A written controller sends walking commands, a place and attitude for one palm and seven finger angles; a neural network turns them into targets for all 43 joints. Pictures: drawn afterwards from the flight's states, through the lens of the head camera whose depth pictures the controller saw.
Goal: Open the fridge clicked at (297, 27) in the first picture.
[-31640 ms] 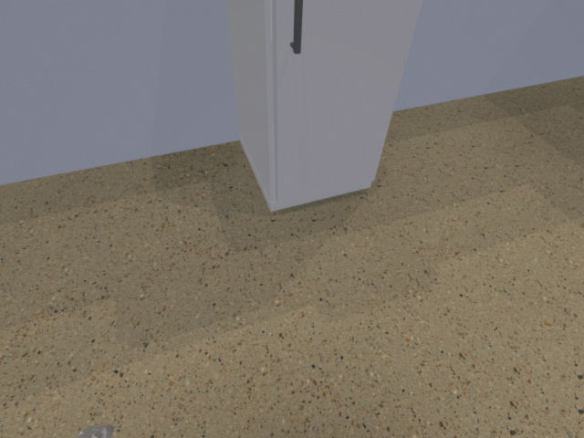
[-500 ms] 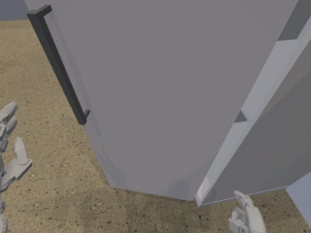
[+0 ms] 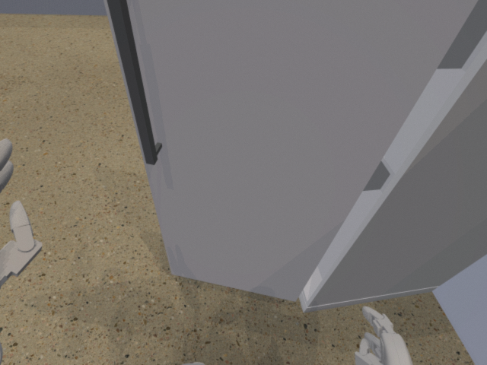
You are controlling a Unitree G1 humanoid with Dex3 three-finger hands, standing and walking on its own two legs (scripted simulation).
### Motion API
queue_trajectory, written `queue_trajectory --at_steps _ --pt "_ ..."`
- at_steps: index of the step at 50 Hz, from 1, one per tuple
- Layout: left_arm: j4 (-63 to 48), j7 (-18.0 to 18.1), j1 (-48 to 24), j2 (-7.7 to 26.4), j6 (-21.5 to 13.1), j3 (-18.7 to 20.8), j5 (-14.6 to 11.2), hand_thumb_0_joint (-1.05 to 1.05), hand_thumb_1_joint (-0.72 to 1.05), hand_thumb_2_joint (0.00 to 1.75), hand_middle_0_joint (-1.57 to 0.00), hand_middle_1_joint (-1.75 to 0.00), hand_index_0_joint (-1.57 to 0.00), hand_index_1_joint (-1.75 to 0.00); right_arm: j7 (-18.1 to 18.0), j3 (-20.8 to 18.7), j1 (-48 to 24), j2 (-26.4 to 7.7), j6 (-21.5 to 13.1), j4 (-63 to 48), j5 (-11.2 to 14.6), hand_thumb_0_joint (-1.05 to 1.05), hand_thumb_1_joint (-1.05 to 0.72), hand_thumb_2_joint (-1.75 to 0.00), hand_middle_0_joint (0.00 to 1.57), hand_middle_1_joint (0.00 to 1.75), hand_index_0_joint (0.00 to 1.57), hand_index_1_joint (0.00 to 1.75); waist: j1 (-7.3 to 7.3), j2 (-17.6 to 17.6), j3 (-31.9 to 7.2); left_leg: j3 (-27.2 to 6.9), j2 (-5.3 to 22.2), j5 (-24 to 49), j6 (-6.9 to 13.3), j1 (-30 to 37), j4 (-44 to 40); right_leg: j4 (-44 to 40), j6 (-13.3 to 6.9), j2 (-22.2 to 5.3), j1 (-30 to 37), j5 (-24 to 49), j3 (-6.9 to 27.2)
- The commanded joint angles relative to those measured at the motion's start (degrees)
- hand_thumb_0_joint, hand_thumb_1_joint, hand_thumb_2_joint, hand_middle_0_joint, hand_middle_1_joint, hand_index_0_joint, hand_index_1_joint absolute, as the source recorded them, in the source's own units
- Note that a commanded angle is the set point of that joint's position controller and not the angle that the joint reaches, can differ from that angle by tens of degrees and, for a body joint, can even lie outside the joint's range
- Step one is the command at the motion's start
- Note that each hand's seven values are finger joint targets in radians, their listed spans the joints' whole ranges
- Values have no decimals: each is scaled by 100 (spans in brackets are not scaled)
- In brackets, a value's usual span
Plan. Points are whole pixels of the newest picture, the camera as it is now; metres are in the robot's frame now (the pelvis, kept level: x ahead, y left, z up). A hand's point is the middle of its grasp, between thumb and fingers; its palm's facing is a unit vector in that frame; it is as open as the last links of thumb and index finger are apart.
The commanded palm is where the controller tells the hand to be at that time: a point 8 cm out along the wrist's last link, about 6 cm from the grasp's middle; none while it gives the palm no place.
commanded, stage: step back with the hand held close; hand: left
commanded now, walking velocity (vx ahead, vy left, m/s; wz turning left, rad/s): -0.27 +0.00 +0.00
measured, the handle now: (141, 88) +0.50 +0.23 +0.19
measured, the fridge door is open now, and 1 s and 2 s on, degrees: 69 69 69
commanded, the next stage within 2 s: stop stepping back and stand still in 0.70 s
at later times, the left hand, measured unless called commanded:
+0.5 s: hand out of the picture +0.13 +0.27 +0.18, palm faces +0.41 -0.81 -0.42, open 7.4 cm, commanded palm +0.07 +0.32 +0.19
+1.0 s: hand out of the picture +0.06 +0.31 +0.18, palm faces +0.34 -0.88 -0.33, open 7.4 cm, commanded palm -0.02 +0.35 +0.19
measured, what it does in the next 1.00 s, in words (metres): walks backwards: right foot, then right foot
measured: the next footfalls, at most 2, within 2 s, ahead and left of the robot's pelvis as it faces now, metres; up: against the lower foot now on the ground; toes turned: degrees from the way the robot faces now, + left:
right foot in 0.10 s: +0.00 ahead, -0.14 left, +0.00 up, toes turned +5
right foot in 0.80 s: -0.20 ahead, -0.12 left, +0.00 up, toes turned -4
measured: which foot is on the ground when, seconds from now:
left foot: down 0.00-1.00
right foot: down 0.00-0.00, up 0.02-0.08, down 0.10-0.52, up 0.54-0.78, down 0.80-0.92, up 0.94-1.00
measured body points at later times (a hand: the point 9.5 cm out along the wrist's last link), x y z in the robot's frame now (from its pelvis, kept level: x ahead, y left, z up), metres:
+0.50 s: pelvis -0.07 +0.01 +0.00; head -0.06 +0.05 +0.45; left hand +0.10 +0.31 +0.20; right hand +0.12 -0.23 -0.06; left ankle +0.05 +0.09 -0.73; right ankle -0.04 -0.14 -0.73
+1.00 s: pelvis -0.17 +0.06 +0.00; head -0.19 +0.11 +0.44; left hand +0.04 +0.36 +0.20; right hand -0.03 -0.18 -0.06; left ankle +0.01 +0.09 -0.72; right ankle -0.24 -0.08 -0.71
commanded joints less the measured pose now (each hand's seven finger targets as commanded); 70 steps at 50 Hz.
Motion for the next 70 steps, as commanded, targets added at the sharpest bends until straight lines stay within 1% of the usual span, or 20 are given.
queue_trajectory --at_steps 1,11,20,24,27,32,36,40,42,45,47,50,52,53,56,61,62,63,65,70 --pt "-1114 92 -417 1072 -523 949 125 0 90 90 -20 -30 -20 -30 -122 -381 -592 -896 -475 -1007 8 0 -90 -90 20 30 20 30 -1 1742 -465 -1849 1206 -3289 513 -1762 -2600 1235 -66 526 1889 -352 230" --pt "-1294 -76 -281 1179 -679 837 -111 0 90 90 -20 -30 -20 -30 -16 -463 -473 -745 -582 -746 11 0 -90 -90 20 30 20 30 -57 173 -1603 -528 496 1322 23 1371 -720 -226 -84 67 525 1851 880" --pt "-1133 61 -226 1436 -581 922 -115 0 90 90 -20 -30 -20 -30 0 -404 -516 -570 -240 -707 -40 0 -90 -90 20 30 20 30 -169 -492 -548 -243 -142 -584 -304 1219 753 -1540 -901 -1087 -1336 -514 1802" --pt "-1012 48 -466 1404 -581 906 -83 0 90 90 -20 -30 -20 -30 -83 -380 -683 -748 -205 -813 -39 0 -90 -90 20 30 20 30 -166 468 -120 -954 372 -144 -56 575 -1237 -564 -313 64 -727 -239 849" --pt "-920 -105 -430 1359 -729 1220 36 0 90 90 -20 -30 -20 -30 -98 -531 -741 -979 -415 -867 -139 0 -90 -90 20 30 20 30 -41 2142 -663 -2858 1951 -3916 722 -2162 -3612 2744 -89 1023 2055 -953 542" --pt "-1496 -125 150 1036 -588 692 -216 0 90 90 -20 -30 -20 -30 198 -529 -522 -641 -582 -619 -92 0 -90 -90 20 30 20 30 91 1498 -1397 -1457 1136 -1638 164 622 -2872 1270 -352 890 763 -2045 65" --pt "-1573 -97 -354 1186 -638 562 -263 0 90 90 -20 -30 -20 -30 187 -443 -276 -601 -566 -326 -180 0 -90 -90 20 30 20 30 -19 1423 -1442 -995 980 -149 -605 1831 -2396 -1415 -495 495 840 -1363 202" --pt "-1323 14 -1279 1888 -700 995 -205 0 90 90 -20 -30 -20 -30 1 -265 -422 -406 -490 -251 -240 0 -90 -90 20 30 20 30 -138 -387 -971 -106 267 -191 -574 2089 570 -1908 -967 -1515 -719 998 1230" --pt "-679 -92 -1165 1303 -447 542 -176 0 90 90 -20 -30 -20 -30 -71 -440 -508 -662 -559 -274 -39 0 -90 -90 20 30 20 30 -224 -1029 -320 -208 -44 -377 -474 2124 1072 -1524 -981 -1040 -1570 -849 650" --pt "-709 -155 -831 1278 -165 697 -245 0 90 90 -20 -30 -20 -30 -84 -297 -779 -794 -480 -520 -34 0 -90 -90 20 30 20 30 -171 1568 1 -1558 525 -1713 -340 1066 -2007 -145 -385 414 -831 -2148 74" --pt "-1118 -116 -686 1489 -256 1046 -289 0 90 90 -20 -30 -20 -30 -33 -308 -725 -829 -532 -614 -89 0 -90 -90 20 30 20 30 42 2222 -559 -2503 981 -4113 -1006 -59 -4016 1247 -433 1281 999 -2376 -137" --pt "-1396 -210 382 1409 -222 1043 -331 0 90 90 -20 -30 -20 -30 146 -379 -523 -638 -519 -743 -154 0 -90 -90 20 30 20 30 134 1961 -1037 -1098 513 -2753 -1361 -292 -3520 369 -546 1357 2149 -2214 -415" --pt "-1613 -208 1020 1489 -195 1088 -216 0 90 90 -20 -30 -20 -30 220 -447 -296 -592 -358 -715 -34 0 -90 -90 20 30 20 30 49 -156 -1017 494 -504 -1410 -829 269 204 -1577 -829 -64 988 -2166 762" --pt "-1803 -142 964 1577 -149 1328 -271 0 90 90 -20 -30 -20 -30 214 -577 -300 -671 -298 -689 -29 0 -90 -90 20 30 20 30 76 -1424 -796 111 -725 -1244 -562 391 2725 -2465 -1360 -1539 -785 -2853 2525" --pt "-1187 15 -475 1310 -87 1053 -190 0 90 90 -20 -30 -20 -30 118 -359 -250 -605 -284 -481 -126 0 -90 -90 20 30 20 30 -343 -540 135 -504 309 -1013 -288 -467 3158 -2093 -1377 -1513 -1299 -2986 1732" --pt "-392 175 -2243 823 -44 26 62 0 90 90 -20 -30 -20 -30 -145 -445 -168 -870 -568 -277 -39 0 -90 -90 20 30 20 30 -419 946 -113 207 145 -1498 -112 1306 -831 634 -799 -478 -664 -2600 8" --pt "-845 204 -2372 888 -121 43 46 0 90 90 -20 -30 -20 -30 -142 -487 -185 -1103 -632 -429 -19 0 -90 -90 20 30 20 30 -367 2629 -11 -2295 1336 -2258 337 1810 -2021 2423 -366 283 -1770 -2496 -326" --pt "-1126 204 -2225 1183 -225 230 89 0 90 90 -20 -30 -20 -30 -104 -398 -276 -883 -681 -610 0 0 -90 -90 20 30 20 30 -305 2408 165 -3720 2040 -2499 771 1455 -2621 3423 -288 374 -1986 -2195 110" --pt "-1549 7 -1170 1354 -246 607 -8 0 90 90 -20 -30 -20 -30 139 -472 -449 -762 -688 -615 -56 0 -90 -90 20 30 20 30 -171 1367 -93 -3830 1842 -4157 371 525 -3124 4183 -286 334 -1671 -1486 483" --pt "-2081 29 559 1325 -275 920 19 0 90 90 -20 -30 -20 -30 304 -391 -481 -570 -526 -578 -154 0 -90 -90 20 30 20 30 5 1962 -400 -1155 1104 -3109 -76 -465 -2950 2237 -399 514 317 -889 -368"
